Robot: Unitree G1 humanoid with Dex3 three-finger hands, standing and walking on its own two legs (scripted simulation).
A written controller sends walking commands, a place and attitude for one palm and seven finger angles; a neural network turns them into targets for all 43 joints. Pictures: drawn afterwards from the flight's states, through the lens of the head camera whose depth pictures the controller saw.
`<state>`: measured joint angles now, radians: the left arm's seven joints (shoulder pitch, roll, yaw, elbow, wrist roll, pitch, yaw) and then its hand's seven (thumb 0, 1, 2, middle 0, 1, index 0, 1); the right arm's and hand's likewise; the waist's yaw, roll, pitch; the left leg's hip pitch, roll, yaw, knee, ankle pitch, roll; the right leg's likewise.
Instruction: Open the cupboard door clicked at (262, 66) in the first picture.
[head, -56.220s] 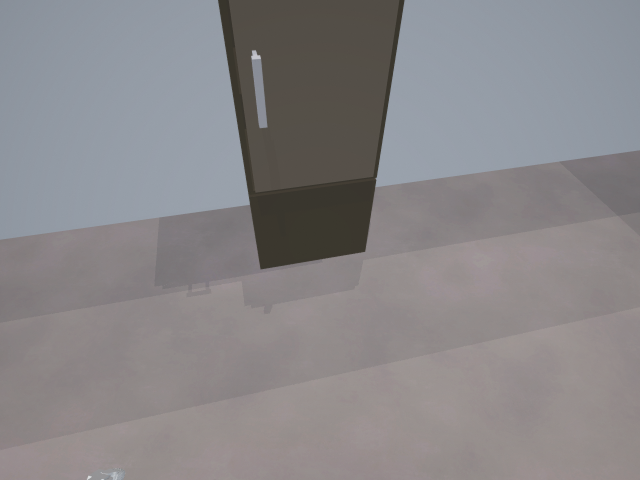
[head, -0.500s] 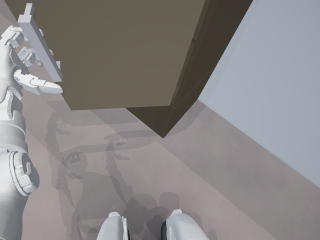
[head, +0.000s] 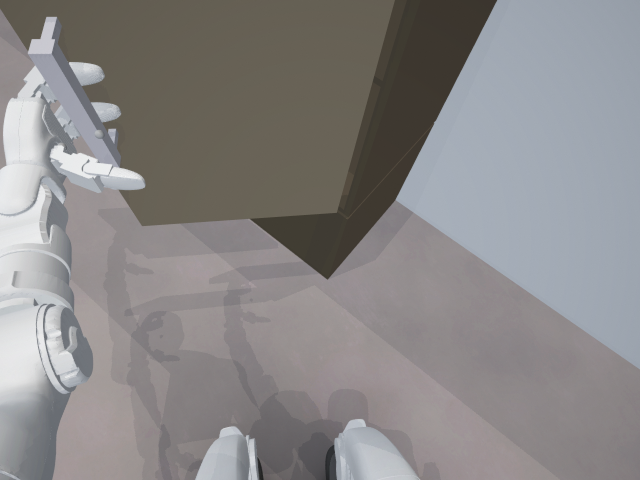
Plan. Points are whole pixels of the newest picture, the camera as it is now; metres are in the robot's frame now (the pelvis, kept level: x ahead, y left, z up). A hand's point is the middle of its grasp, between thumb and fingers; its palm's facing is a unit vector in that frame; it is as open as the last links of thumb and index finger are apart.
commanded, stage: slide the fingers in behind the handle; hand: left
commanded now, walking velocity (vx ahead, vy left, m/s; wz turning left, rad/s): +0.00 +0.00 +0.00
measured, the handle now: (85, 102) +0.56 +0.24 +0.08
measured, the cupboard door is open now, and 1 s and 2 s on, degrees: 46 45 82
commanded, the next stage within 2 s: close the thumb around the handle in 0.12 s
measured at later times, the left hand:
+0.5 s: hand (96, 137) +0.50 +0.22 +0.08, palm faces +0.05 -1.00 -0.02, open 11.8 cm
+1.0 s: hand (96, 133) +0.51 +0.22 +0.08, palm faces +0.02 -1.00 +0.00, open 5.9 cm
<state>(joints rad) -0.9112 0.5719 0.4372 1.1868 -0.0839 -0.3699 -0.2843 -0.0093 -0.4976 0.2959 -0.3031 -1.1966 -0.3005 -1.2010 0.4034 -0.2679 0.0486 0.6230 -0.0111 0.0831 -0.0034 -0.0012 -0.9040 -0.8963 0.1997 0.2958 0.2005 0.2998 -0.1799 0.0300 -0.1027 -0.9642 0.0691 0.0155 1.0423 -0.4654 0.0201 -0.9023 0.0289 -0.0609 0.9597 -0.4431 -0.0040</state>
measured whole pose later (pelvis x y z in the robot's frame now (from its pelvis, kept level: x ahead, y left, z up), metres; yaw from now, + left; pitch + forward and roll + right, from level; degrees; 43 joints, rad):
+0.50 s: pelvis +0.00 -0.01 +0.00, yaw +0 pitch +22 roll -3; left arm -0.91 0.58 0.43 1.19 -0.09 -0.38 -0.30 -0.01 -0.15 0.44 -0.33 -1.23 -0.32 -1.24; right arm 0.39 -0.28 0.04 0.63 -0.01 0.07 -0.01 0.00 -0.90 -0.90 0.20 0.30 0.20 0.30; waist -0.17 0.03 -0.10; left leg -0.97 0.07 0.01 1.04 -0.46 0.01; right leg -0.91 0.03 -0.07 0.97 -0.44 -0.01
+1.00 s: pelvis +0.00 +0.00 +0.00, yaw +0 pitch +22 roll -4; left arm -0.93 0.59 0.46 1.19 -0.08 -0.36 -0.32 0.01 0.69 0.82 -0.35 -1.32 -0.37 -1.34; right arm 0.40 -0.27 0.05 0.61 -0.01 0.07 -0.01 0.00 -0.90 -0.90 0.20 0.30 0.20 0.30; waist -0.19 0.03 -0.11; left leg -0.99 0.07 0.02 1.06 -0.47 0.02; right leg -0.92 0.03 -0.06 0.97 -0.44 0.00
